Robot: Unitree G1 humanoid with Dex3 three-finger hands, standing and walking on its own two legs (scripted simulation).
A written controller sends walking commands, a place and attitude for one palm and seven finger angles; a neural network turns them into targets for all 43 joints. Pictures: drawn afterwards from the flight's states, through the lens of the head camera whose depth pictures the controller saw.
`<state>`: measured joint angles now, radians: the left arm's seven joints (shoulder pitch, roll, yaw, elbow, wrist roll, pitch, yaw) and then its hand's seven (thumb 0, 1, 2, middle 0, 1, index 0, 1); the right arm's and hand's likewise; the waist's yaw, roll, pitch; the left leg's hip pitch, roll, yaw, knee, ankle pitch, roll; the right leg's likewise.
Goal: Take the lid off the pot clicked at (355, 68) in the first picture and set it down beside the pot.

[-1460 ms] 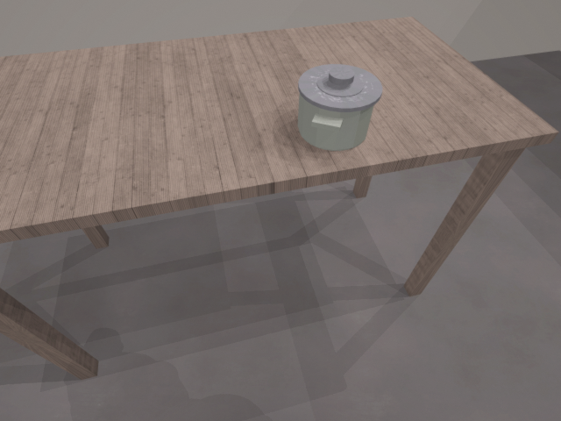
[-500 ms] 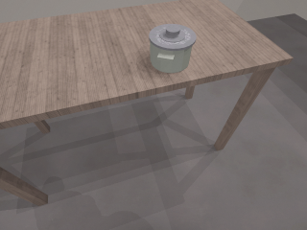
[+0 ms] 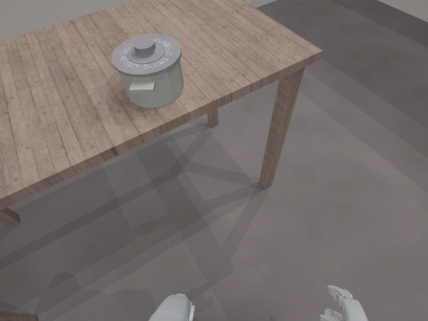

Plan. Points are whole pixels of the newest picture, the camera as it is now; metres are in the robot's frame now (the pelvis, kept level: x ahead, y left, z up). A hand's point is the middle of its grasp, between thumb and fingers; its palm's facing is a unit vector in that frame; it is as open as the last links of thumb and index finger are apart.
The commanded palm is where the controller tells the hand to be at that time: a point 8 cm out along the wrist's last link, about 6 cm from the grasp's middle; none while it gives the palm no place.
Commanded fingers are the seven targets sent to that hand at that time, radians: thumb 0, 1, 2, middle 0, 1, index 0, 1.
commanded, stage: walk to a spot facing it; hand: left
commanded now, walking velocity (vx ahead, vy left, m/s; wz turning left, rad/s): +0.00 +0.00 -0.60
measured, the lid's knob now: (144, 45) +0.63 +0.22 +0.15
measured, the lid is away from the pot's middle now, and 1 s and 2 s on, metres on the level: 0.00 0.00 0.00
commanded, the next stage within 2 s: none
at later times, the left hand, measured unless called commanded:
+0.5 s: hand (112, 296) +0.16 +0.26 -0.17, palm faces -0.22 -0.94 -0.26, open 7.4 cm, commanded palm none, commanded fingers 0.00 0.90 0.90 -0.20 -0.30 -0.20 -0.30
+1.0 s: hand (194, 280) +0.21 +0.08 -0.16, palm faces -0.55 -0.80 -0.25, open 7.4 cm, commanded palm none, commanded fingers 0.00 0.90 0.90 -0.20 -0.30 -0.20 -0.30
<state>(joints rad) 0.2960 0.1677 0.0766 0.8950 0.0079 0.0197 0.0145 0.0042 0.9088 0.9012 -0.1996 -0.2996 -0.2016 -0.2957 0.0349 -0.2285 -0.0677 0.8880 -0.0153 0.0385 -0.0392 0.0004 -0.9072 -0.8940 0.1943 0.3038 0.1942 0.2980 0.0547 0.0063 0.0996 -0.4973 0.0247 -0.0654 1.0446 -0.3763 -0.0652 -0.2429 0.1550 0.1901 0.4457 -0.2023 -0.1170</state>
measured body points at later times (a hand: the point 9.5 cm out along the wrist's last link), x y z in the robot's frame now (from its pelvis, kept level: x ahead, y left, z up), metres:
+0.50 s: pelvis +0.02 +0.06 +0.00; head +0.08 +0.07 +0.44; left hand +0.17 +0.31 -0.15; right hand +0.04 -0.21 -0.12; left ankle +0.03 +0.18 -0.74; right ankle -0.03 -0.06 -0.66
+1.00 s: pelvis +0.01 -0.02 -0.01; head +0.04 -0.06 +0.44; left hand +0.24 +0.12 -0.14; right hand -0.10 -0.27 -0.15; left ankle +0.09 +0.11 -0.67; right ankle -0.03 -0.09 -0.74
